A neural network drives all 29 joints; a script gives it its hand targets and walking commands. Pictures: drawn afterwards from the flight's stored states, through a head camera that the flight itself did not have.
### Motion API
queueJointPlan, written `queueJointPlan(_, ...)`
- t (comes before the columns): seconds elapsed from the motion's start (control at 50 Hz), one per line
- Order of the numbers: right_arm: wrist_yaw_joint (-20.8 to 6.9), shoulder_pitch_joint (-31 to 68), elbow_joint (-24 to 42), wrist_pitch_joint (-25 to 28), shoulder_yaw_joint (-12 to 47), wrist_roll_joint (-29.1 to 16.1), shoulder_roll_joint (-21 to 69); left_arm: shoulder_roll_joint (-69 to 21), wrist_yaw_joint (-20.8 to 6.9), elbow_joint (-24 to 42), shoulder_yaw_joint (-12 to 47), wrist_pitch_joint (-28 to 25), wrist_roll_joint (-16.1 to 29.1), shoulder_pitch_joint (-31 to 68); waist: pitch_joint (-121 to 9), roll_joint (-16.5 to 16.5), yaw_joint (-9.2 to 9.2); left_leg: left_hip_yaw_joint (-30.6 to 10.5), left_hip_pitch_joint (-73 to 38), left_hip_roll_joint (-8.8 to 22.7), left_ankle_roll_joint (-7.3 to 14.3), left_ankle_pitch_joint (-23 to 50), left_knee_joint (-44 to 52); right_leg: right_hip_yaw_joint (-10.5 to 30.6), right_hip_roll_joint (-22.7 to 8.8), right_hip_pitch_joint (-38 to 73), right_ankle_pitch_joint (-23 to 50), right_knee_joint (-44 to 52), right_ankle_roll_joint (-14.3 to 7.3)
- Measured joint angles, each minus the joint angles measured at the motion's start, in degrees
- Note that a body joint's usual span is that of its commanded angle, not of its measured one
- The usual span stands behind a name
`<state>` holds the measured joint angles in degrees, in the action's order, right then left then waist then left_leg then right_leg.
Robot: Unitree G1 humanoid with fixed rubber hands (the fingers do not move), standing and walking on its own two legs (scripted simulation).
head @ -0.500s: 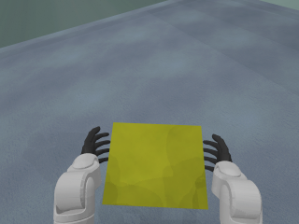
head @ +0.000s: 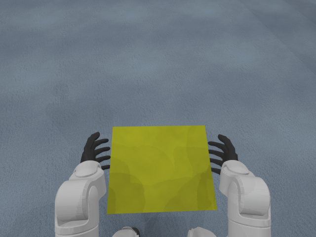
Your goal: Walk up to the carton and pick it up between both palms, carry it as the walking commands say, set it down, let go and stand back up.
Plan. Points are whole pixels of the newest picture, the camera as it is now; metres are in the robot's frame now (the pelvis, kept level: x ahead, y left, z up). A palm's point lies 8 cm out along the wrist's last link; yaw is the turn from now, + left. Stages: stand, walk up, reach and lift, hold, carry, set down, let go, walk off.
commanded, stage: carry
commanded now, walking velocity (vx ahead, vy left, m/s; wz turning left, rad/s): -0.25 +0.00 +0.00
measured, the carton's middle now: (159, 171) +0.30 +0.03 -0.03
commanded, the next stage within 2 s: none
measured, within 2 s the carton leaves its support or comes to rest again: neither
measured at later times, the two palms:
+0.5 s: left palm out of the picture +0.12 +0.09 +0.12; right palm out of the picture +0.10 -0.21 +0.09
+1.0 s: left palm out of the picture -0.11 +0.14 +0.11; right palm out of the picture -0.08 -0.16 +0.10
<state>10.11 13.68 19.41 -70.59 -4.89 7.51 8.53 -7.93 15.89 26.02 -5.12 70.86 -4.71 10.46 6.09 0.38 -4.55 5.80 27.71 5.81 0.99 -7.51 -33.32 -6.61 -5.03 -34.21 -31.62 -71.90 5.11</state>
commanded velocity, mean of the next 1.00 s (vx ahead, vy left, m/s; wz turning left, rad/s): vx -0.25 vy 0.00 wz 0.00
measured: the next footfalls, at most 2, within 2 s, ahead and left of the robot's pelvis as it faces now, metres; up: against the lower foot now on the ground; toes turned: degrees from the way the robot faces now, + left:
right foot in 0.28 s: -0.10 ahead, -0.11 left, +0.00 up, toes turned -11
left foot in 0.80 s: -0.29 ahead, +0.08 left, +0.00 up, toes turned +8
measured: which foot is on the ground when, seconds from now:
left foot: down 0.00-0.32, up 0.34-0.78, down 0.80-1.00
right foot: up 0.00-0.26, down 0.28-0.80, up 0.82-1.00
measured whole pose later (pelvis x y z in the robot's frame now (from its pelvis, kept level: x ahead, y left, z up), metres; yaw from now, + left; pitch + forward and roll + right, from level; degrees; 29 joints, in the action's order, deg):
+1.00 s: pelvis -0.36 -0.04 +0.02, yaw +2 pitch +3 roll -3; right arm 11.1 8.5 24.3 -71.5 -2.1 7.4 7.7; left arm -7.7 11.6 26.3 -4.8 71.0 -6.1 8.9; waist -0.5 2.7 -2.9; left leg 4.0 20.1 4.7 0.7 -11.8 -29.3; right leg -3.8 -1.8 -34.7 -24.5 -67.1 2.7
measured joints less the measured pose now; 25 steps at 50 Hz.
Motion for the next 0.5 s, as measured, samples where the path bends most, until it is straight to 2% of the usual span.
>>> queueJointPlan(0.06, -0.49, -1.68, 1.57, 1.62, 0.0, -0.31, -0.32, -0.06, 1.77, 0.81, 0.83, -0.24, 1.28, 0.56, -0.43, 1.13, -0.7, 0.84, -0.31, -0.67, 0.76, 2.46, 2.67, 0.49, 1.43, 0.36, 3.55, -1.04, -0.19)
queueJointPlan(0.18, 0.6, -3.12, 4.91, 1.8, 0.82, 0.61, -0.57, -0.46, -3.07, -1.17, -0.29, -2.12, -0.28, 2.64, -5.05, 2.37, 1.3, 2.31, 1.37, -0.6, 1.26, 6.98, 6.56, 0.71, 2.59, 8.14, 2.38, 14.23, -1.28)
queueJointPlan(0.24, 0.95, -3.63, 5.04, 0.79, 1.18, 0.94, -0.64, -0.45, -4.38, -2.57, -0.26, -2.15, -1.36, 2.66, -7.23, 3.69, 2.86, 2.3, 2.38, 0.44, 0.59, 10.16, 9.16, -0.17, 3.96, 13.83, 1.99, 24.99, -2.25)
queueJointPlan(0.28, 1.25, -4.15, 5.09, -0.18, 1.59, 1.0, -0.72, -0.39, -4.93, -3.35, -0.2, -1.83, -1.87, 2.34, -8.09, 4.23, 3.56, 2.39, 2.64, 0.86, -0.26, 12.59, 11.13, -1.52, 4.44, 19.2, 4.37, 35.6, -3.21)
queueJointPlan(0.3, 1.4, -4.32, 4.94, -0.54, 1.54, 1.07, -0.78, -0.35, -5.21, -4.11, 0.0, -2.05, -2.0, 2.05, -7.68, 5.61, 4.09, 1.74, 2.58, 1.66, -1.06, 13.35, 11.69, -2.41, 5.46, 20.46, 7.8, 38.86, -4.41)
queueJointPlan(0.32, 1.46, -5.01, 4.75, -0.9, 1.42, 1.12, -0.88, -0.29, -5.44, -5.02, 0.44, -2.1, -2.02, 1.55, -6.97, 6.92, 4.92, 0.6, 2.34, 2.14, -2.25, 10.8, 11.19, -3.41, 6.37, 21.34, 10.02, 40.02, -5.84)
queueJointPlan(0.34, 1.46, -6.15, 4.48, -1.29, 1.59, 0.96, -1.0, -0.16, -5.65, -5.63, 0.81, -1.62, -2.12, 0.9, -6.75, 6.42, 5.24, 0.09, 3.06, 1.62, -3.29, 3.91, 7.27, -3.6, 6.03, 21.44, 11.09, 39.99, -7.1)
queueJointPlan(0.38, 1.8, -7.48, 4.1, -2.55, 2.67, 0.14, -1.08, 0.17, -6.14, -5.48, 0.72, -0.56, -2.52, -1.03, -6.85, 2.98, 5.11, -1.26, 6.97, -1.04, -3.98, -9.0, -10.81, -2.31, 3.84, 20.26, 11.92, 39.27, -8.76)
queueJointPlan(0.44, 2.35, -6.65, 4.25, -3.27, 3.7, -0.4, -1.06, 0.32, -6.17, -2.84, 0.29, -0.05, -2.32, -2.95, -6.15, 0.6, 5.66, -3.97, 10.35, -3.95, -2.96, -13.34, -30.13, -1.02, 2.24, 18.85, 14.96, 41.55, -9.21)
queueJointPlan(0.5, 2.94, -4.82, 5.71, -2.26, 3.59, -0.69, -0.87, 0.2, -5.75, -0.36, -0.14, -0.6, -2.06, -1.74, -5.11, -0.15, 6.25, -3.76, 9.34, -4.4, -2.88, -14.2, -33.83, -0.9, 1.15, 16.38, 17.77, 42.6, -9.72)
